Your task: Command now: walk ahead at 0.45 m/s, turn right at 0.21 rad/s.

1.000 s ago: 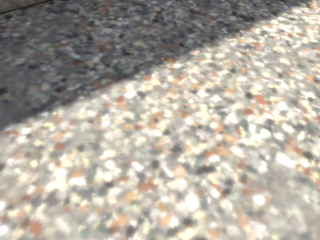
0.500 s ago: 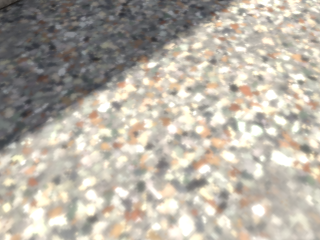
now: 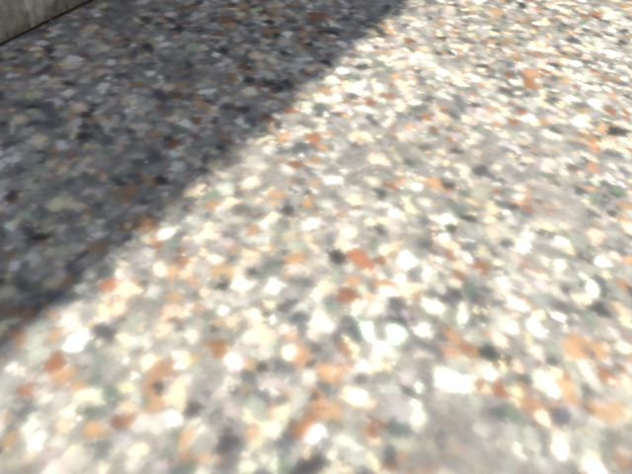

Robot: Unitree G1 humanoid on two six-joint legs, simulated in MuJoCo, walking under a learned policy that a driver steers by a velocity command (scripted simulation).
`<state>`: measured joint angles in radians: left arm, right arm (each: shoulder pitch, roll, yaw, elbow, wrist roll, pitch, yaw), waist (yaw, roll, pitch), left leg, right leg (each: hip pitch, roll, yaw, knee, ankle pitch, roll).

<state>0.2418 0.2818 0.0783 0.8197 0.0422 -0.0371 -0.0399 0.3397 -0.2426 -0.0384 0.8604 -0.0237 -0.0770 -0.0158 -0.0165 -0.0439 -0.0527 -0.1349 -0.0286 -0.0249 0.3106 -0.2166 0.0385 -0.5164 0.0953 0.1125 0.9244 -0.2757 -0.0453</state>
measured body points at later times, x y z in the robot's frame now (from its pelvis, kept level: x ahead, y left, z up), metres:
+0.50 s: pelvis +0.24 -0.05 +0.00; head +0.26 -0.07 +0.44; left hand +0.32 +0.20 -0.13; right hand +0.27 -0.31 -0.15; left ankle +0.22 +0.09 -0.67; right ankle +0.23 -0.12 -0.75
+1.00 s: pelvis +0.51 -0.01 -0.01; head +0.54 +0.01 +0.43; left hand +0.55 +0.26 -0.15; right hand +0.62 -0.27 -0.14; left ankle +0.54 +0.04 -0.75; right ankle +0.48 -0.16 -0.66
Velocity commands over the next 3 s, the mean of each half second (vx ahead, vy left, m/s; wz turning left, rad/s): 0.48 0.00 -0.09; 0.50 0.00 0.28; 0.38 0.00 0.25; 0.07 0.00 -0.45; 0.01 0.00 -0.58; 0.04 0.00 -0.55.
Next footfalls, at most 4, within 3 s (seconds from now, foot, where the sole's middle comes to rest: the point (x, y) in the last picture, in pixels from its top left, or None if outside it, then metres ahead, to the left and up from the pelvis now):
0.30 right None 0.27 -0.12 -0.79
0.84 left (285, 456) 0.59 0.04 -0.79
1.38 right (321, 328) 0.92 -0.04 -0.79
1.92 left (252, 351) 0.85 0.13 -0.79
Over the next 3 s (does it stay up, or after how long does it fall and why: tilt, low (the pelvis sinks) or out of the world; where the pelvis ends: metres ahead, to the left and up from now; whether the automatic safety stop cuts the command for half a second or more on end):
stays up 0.80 0.02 -0.01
